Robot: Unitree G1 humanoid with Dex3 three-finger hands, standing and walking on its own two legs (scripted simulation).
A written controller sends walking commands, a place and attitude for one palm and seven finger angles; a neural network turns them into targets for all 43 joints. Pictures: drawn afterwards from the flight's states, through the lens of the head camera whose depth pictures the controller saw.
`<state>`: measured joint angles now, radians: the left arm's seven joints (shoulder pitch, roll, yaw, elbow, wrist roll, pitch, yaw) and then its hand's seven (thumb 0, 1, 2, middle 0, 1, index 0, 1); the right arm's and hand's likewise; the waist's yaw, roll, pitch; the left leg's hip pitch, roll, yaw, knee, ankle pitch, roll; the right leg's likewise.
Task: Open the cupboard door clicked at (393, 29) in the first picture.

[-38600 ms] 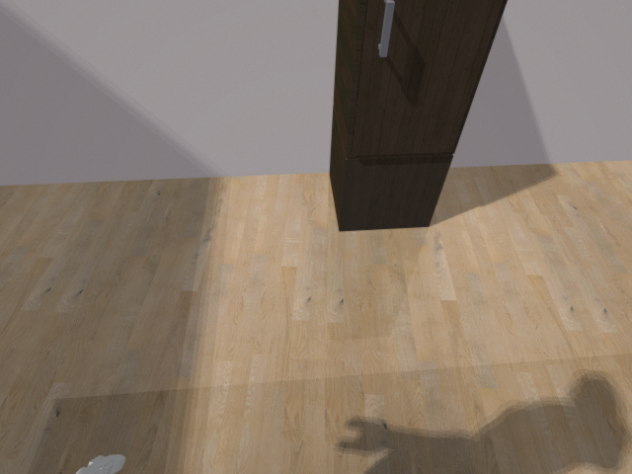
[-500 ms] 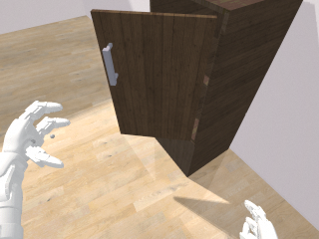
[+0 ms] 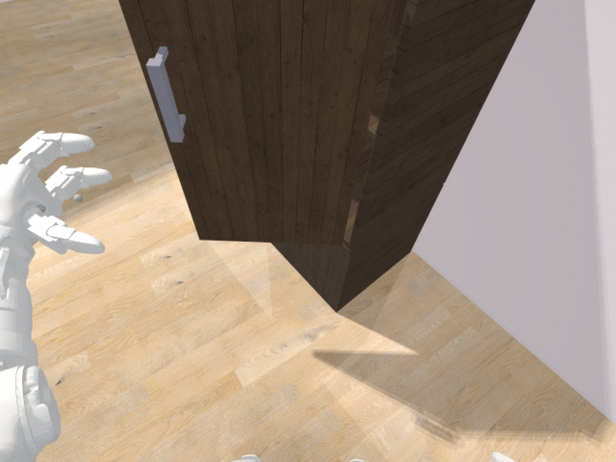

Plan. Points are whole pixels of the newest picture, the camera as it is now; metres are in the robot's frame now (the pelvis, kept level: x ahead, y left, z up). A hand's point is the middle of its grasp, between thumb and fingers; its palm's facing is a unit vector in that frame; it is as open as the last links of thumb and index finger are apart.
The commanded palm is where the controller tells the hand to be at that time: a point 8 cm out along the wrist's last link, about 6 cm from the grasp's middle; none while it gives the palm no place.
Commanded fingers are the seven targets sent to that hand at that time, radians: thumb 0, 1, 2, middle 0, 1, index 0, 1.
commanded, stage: move the hooked fingers beside the handle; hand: left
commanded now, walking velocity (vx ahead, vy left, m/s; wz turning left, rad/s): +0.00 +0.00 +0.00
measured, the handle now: (170, 96) +0.61 +0.22 +0.11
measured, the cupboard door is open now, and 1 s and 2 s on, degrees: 49 49 49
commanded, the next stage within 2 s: slide the fingers in behind the handle in 1.74 s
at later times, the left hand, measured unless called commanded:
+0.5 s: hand (104, 151) +0.48 +0.28 +0.12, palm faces -0.01 -1.00 +0.01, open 14.0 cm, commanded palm +0.47 +0.33 +0.11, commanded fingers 0.00 -0.50 0.30 -0.30 -1.20 -0.30 -1.20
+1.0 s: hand (121, 113) +0.56 +0.28 +0.12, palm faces +0.01 -1.00 +0.01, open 14.0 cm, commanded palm +0.55 +0.32 +0.11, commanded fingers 0.00 -0.50 0.30 -0.30 -1.20 -0.30 -1.20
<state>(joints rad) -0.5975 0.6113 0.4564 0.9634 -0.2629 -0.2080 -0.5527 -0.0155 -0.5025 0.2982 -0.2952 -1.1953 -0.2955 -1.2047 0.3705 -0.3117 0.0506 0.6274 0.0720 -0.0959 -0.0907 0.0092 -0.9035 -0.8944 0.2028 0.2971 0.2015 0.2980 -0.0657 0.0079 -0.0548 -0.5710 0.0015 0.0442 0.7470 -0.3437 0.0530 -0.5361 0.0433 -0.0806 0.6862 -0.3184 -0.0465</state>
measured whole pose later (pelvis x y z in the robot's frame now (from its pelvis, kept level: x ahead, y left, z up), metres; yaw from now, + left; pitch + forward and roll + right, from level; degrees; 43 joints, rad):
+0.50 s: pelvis +0.01 +0.02 +0.00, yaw -1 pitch +14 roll -3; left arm -0.85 0.64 0.43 1.17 -0.17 -0.27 -0.46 -0.02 -0.50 0.30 -0.30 -1.20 -0.30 -1.20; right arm 0.40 -0.29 0.06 0.63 0.04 0.00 -0.06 0.00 -0.90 -0.89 0.20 0.30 0.20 0.30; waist -0.12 0.01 -0.08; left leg -0.66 -0.01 0.05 0.78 -0.37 0.08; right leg -0.62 0.03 -0.07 0.70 -0.33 -0.02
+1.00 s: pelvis +0.02 +0.02 -0.02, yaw -2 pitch +21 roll -4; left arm -1.14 0.89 0.47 1.39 -0.07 -0.24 -0.46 -0.02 -0.50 0.30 -0.30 -1.20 -0.30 -1.20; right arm 0.47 -0.32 0.08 0.63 0.02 0.07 -0.08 0.00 -0.90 -0.89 0.20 0.30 0.20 0.30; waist -0.24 0.02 -0.06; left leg -0.83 0.02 0.03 0.86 -0.40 0.07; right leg -0.77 0.06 -0.09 0.74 -0.34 -0.03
